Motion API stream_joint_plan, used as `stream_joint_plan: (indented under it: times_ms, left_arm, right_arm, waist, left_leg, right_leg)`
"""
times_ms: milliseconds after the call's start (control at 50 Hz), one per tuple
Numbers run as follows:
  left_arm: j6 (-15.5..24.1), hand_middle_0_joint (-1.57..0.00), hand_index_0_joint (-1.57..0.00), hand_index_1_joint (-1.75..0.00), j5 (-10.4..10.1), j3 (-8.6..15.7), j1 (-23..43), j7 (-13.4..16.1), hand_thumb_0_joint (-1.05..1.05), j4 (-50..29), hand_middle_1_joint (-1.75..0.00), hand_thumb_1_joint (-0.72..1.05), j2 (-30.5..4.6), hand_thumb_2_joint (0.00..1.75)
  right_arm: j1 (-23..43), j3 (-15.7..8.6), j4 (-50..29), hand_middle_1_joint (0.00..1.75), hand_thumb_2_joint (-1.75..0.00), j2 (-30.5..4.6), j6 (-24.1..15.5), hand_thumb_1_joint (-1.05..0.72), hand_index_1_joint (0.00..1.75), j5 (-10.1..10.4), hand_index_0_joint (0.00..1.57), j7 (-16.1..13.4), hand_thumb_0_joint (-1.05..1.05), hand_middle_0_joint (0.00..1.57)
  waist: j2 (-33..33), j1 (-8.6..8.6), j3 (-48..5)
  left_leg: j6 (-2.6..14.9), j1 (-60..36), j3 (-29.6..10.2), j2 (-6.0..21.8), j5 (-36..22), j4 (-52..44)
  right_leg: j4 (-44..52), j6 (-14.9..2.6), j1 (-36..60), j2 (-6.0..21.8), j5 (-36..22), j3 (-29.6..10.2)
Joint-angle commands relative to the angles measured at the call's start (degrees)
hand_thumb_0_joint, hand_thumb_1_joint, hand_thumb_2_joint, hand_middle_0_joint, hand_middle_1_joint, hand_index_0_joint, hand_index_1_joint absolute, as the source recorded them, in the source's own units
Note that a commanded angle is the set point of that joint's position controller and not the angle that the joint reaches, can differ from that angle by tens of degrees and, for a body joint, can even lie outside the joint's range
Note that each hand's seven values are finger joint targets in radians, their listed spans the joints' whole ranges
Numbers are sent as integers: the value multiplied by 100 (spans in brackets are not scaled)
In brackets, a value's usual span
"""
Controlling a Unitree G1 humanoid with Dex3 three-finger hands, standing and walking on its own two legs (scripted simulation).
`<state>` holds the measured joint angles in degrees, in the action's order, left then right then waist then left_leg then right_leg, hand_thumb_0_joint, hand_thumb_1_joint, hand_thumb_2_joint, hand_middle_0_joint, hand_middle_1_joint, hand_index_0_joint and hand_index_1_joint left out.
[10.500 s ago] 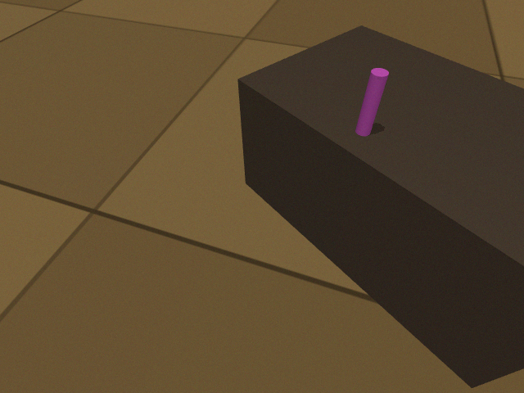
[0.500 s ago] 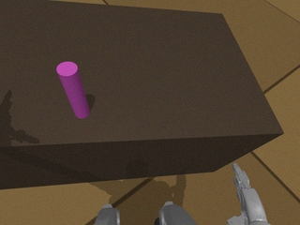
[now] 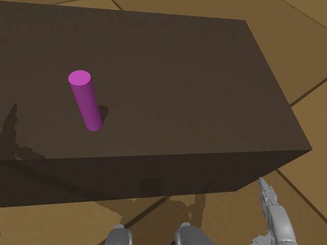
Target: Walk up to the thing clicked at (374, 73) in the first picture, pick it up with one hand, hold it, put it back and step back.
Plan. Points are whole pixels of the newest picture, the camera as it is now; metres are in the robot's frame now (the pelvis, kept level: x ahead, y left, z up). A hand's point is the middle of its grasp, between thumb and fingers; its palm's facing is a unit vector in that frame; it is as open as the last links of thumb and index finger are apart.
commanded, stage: go down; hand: left
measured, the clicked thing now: (88, 104) +0.48 +0.18 +0.00
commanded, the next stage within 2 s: approach in 0.06 s
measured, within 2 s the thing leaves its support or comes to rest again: neither
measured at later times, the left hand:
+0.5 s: hand (24, 115) +0.43 +0.31 +0.03, palm faces +0.09 -0.99 +0.07, open 17.7 cm
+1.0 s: hand (80, 111) +0.46 +0.20 -0.01, palm faces +0.11 -0.99 +0.04, open 17.4 cm
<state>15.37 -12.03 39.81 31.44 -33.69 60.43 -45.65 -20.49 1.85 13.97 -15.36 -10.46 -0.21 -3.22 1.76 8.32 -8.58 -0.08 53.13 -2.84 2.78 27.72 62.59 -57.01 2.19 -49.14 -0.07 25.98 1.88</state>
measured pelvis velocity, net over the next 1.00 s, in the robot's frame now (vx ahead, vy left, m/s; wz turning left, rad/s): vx -0.02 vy -0.01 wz -0.02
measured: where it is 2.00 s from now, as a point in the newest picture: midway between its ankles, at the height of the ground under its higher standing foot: outside the picture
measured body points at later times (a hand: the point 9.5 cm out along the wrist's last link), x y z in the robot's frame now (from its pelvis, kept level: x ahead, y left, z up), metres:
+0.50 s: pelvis -0.01 +0.00 -0.02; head +0.11 +0.05 +0.41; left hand +0.42 +0.36 +0.03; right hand +0.16 -0.25 -0.02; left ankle +0.02 +0.11 -0.66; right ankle +0.01 -0.15 -0.66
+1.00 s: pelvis -0.02 -0.01 -0.04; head +0.11 +0.03 +0.39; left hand +0.45 +0.25 -0.01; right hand +0.13 -0.27 -0.02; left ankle +0.02 +0.11 -0.66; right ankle +0.01 -0.15 -0.66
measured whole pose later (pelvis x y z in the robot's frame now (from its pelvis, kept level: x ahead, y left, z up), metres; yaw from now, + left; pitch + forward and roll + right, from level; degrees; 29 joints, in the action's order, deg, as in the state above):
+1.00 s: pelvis -0.02 -0.01 -0.04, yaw -1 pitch +23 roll -3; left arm 25.9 -6.3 27.9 39.7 -11.8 61.1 -28.1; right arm -24.1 -1.4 -3.0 -14.7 -3.9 -3.3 1.7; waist 0.6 12.6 -8.5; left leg -0.8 66.0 -2.7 3.3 30.0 72.8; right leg -69.0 1.6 -63.3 -0.7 28.9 1.2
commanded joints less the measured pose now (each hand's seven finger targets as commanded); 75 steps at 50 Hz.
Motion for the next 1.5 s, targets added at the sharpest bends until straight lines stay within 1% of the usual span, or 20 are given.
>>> stream_joint_plan:
  times_ms: [0,120,180,260,340,380,420,480,500,540,580,700,900,1100,1160,1240,1320,1380,1420,1480]
  left_arm:
    - [441,-6,-6,-7,-163,224,1814,-69,0,-1321,-7,-61,-2212,8]
    - [421,-6,-7,-7,-151,192,2025,-55,0,-1136,-7,-61,-2290,6]
    - [388,-6,-5,-8,-93,131,1922,-16,0,-804,-7,-59,-2227,6]
    - [449,-5,-5,-8,-130,-284,2030,-32,0,-549,-7,-61,-1678,6]
    - [604,-5,-5,-7,-170,-429,2189,59,0,-502,-6,-61,-1443,6]
    - [683,-5,-5,-7,-153,-583,2289,178,0,-657,-6,-61,-1148,7]
    - [786,-5,-5,-6,-137,-496,2428,329,0,-887,-5,-61,-1236,6]
    - [924,-5,-5,-6,-94,-772,2623,576,0,-1117,-5,-59,-683,7]
    - [968,-6,-5,-6,-19,-679,2655,740,0,-1242,-5,-58,-817,7]
    - [1054,-6,-6,-6,81,-830,2631,966,0,-1145,-5,-61,-518,6]
    - [1192,-5,-5,-4,188,-659,2725,1224,0,-1416,-4,-56,-744,5]
    - [1374,-5,-5,-5,417,-599,2656,1964,0,-1629,-5,-53,-419,5]
    - [1452,-5,-7,-3,498,-1160,2834,2172,0,-1094,-4,-52,529,2]
    - [1585,-6,-8,-2,618,-1435,3254,2382,0,-1077,-3,-56,622,1]
    - [1629,-6,-8,-2,681,-1360,3430,2521,0,-1219,-3,-57,452,2]
    - [1598,-10,-10,-2,762,-1447,3230,2683,0,-968,-1,-61,765,0]
    - [1645,-12,-11,-2,768,-1377,3027,2802,0,-966,-2,-61,724,0]
    - [1683,-12,-11,-3,798,-1455,2876,2814,0,-959,-2,-61,944,1]
    - [1730,-28,-27,-16,774,-1400,3015,2804,0,-1271,-17,-56,803,7]
    - [1761,-45,-45,-28,801,-1399,3340,2834,0,-1563,-29,-49,630,14]
  right_arm:
    - [-74,-449,-822,5,-5,-848,-326,54,5,10,5,-67,0,5]
    - [117,-601,-875,5,-5,-1060,-352,54,5,-2,5,-129,0,5]
    - [97,-487,-1028,5,-4,-960,-319,57,5,8,5,-127,0,5]
    - [-43,-285,-845,5,-4,-798,-332,58,5,-5,5,-73,0,5]
    - [-122,-487,-1085,5,-4,-999,-333,58,5,-27,5,-63,0,5]
    - [-77,-481,-1413,5,-4,-995,-357,59,5,-45,5,-25,0,5]
    - [-212,-748,-1574,5,-4,-1224,-331,58,5,-74,5,-22,0,5]
    - [-356,-746,-1585,5,-4,-1143,-265,57,5,-134,5,71,0,5]
    - [-359,-655,-1623,5,-4,-1047,-235,56,5,-154,5,107,0,5]
    - [-439,-766,-1774,5,-5,-1099,-168,55,5,-194,5,152,0,5]
    - [-489,-780,-2005,5,-4,-1070,-120,56,5,-227,5,205,0,5]
    - [-458,-952,-2357,5,-5,-996,97,54,5,-319,5,340,0,5]
    - [-464,-1027,-2823,5,-4,-934,311,55,5,-296,5,377,0,5]
    - [-705,-990,-3042,5,-4,-851,361,55,5,-267,5,441,0,5]
    - [-654,-1031,-2927,5,-4,-843,402,55,5,-285,5,440,0,5]
    - [-614,-1046,-2721,5,-5,-836,460,54,5,-341,5,471,0,5]
    - [-418,-1111,-2935,5,-5,-852,481,53,5,-304,5,471,0,5]
    - [-530,-1128,-3003,5,-5,-867,538,52,5,-328,5,491,0,5]
    - [-458,-1096,-3096,5,-5,-845,557,52,5,-300,5,504,0,5]
    - [-655,-1123,-3143,5,-5,-863,615,51,5,-294,5,477,0,5]
  waist:
    - [-1684,-169,-2147]
    - [-1540,-90,-1959]
    - [-1183,-66,-1838]
    - [-1300,26,-1619]
    - [-1231,189,-1770]
    - [-1174,225,-2093]
    - [-1348,284,-2536]
    - [-1561,302,-2542]
    - [-1637,247,-2622]
    - [-1589,312,-2610]
    - [-1764,225,-2961]
    - [-1952,51,-3085]
    - [-1047,425,-2607]
    - [-1076,552,-2546]
    - [-1330,502,-2689]
    - [-1356,459,-2615]
    - [-1116,396,-2887]
    - [-1047,504,-2983]
    - [-1108,405,-3064]
    - [-1289,533,-3136]
  left_leg:
    - [-49,-2330,0,-108,-2280,-920]
    - [-53,-2116,-71,-92,-1614,-1028]
    - [32,-1736,41,-171,-1348,-935]
    - [-8,-1666,0,-130,-1227,-899]
    - [-1,-1565,3,-124,-1300,-680]
    - [9,-1720,11,-122,-1578,-517]
    - [-63,-2092,-69,-67,-2173,-371]
    - [-143,-2211,-131,-24,-2367,-283]
    - [-122,-2102,-101,-52,-2402,-194]
    - [-146,-1993,-133,-25,-2467,-138]
    - [-136,-2050,-99,-49,-2611,-7]
    - [-116,-1684,-61,-88,-2441,48]
    - [7,-787,-26,-81,-1530,69]
    - [61,-677,73,-175,-794,80]
    - [46,-703,61,-179,-945,136]
    - [19,-723,20,-155,-1042,124]
    - [57,-524,48,-163,-1352,232]
    - [65,-599,16,-134,-1704,305]
    - [41,-637,30,-150,-1624,237]
    - [24,-824,41,-138,-1591,208]
  right_leg:
    - [557,-335,398,-118,-1442,132]
    - [592,-352,235,-144,-996,159]
    - [670,-331,386,-116,-1017,81]
    - [538,-351,-52,-140,-829,130]
    - [381,-346,-208,-118,-954,104]
    - [293,-339,-236,-107,-1151,83]
    - [133,-346,-382,-126,-1392,133]
    - [-6,-374,-687,-136,-1314,164]
    - [-58,-372,-627,-116,-1389,128]
    - [-163,-386,-712,-138,-1408,158]
    - [-271,-382,-539,-128,-1552,126]
    - [-461,-403,-358,-151,-1523,89]
    - [-429,-350,-349,-202,-1259,51]
    - [-263,-279,-365,-125,-837,-133]
    - [-333,-292,-379,-106,-934,-120]
    - [-440,-335,-582,-168,-952,4]
    - [-494,-297,-119,-154,-1333,-53]
    - [-590,-312,-202,-186,-1600,5]
    - [-573,-317,-110,-184,-1529,-8]
    - [-551,-312,-107,-181,-1509,-43]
